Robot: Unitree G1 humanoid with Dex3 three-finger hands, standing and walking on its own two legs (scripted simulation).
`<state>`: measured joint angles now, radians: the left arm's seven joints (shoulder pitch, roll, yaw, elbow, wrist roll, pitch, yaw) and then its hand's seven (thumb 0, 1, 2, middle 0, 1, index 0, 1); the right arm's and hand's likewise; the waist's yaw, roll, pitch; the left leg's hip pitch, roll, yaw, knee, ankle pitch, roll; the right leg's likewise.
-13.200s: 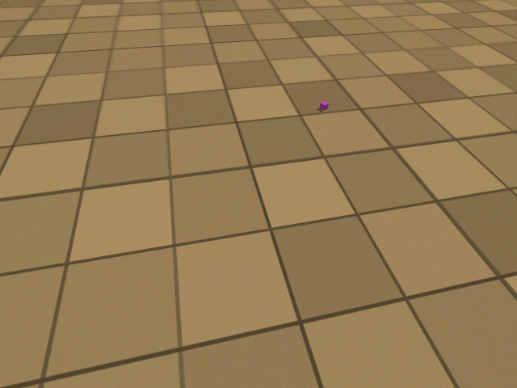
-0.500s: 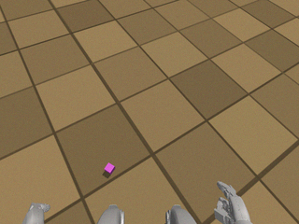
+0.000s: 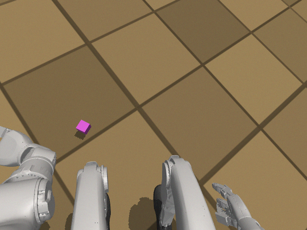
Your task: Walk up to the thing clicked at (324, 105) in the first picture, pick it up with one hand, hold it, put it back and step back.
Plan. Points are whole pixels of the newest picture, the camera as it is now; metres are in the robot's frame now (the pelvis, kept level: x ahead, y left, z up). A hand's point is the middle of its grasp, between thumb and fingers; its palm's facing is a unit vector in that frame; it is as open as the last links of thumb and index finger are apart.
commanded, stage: rise first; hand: left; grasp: from above
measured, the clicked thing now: (83, 127) +0.50 +0.23 -0.47
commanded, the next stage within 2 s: none
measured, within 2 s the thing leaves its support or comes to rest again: neither
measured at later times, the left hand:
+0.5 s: hand (51, 138) +0.41 +0.29 -0.27, palm faces -0.17 -0.40 -0.90, open 13.5 cm
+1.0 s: hand (59, 131) +0.44 +0.29 -0.34, palm faces -0.13 -0.41 -0.90, open 13.8 cm
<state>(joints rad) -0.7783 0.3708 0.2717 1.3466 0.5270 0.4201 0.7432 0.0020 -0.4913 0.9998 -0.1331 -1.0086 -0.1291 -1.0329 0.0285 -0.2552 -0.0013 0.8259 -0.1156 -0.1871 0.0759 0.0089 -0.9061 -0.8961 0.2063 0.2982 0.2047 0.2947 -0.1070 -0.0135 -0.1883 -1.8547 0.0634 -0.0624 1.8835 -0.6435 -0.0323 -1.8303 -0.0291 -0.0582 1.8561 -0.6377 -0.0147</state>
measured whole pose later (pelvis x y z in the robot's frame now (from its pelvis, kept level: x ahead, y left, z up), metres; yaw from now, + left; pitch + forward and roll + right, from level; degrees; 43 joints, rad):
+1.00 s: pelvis -0.01 +0.01 -0.16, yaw -6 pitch +34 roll -7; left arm -1.17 0.72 0.48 1.68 0.68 0.39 0.71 0.00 -0.50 1.00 -0.11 -1.01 -0.12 -1.03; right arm 0.15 -0.35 0.04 0.89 -0.17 -0.27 0.35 0.00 -0.90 -0.89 0.20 0.30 0.20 0.29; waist -0.27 0.02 0.05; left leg -2.33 0.07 -0.13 2.40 -0.69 -0.01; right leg -2.28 0.00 -0.08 2.31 -0.64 0.02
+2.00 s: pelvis -0.02 +0.02 -0.17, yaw -8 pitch +32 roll -9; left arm -1.26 0.85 0.41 1.75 0.69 0.41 0.69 0.00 -0.45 0.92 -0.19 -0.92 -0.18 -0.95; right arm 0.16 -0.37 0.14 0.84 -0.18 -0.29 0.40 0.00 -0.91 -0.90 0.20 0.30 0.20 0.29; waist -0.33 -0.01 0.11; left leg -2.34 0.06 -0.18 2.44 -0.68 -0.01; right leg -2.27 0.00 -0.12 2.32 -0.62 0.02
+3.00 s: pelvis -0.02 +0.02 -0.16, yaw -9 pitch +31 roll -10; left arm -1.28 0.88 0.42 1.75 0.71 0.41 0.72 0.00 -0.44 0.91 -0.21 -0.91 -0.20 -0.93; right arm 0.17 -0.37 0.17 0.83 -0.19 -0.32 0.43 0.00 -0.92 -0.90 0.20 0.30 0.20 0.29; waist -0.37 -0.02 0.13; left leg -2.32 0.06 -0.19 2.44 -0.69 0.00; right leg -2.24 0.01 -0.13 2.30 -0.62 0.03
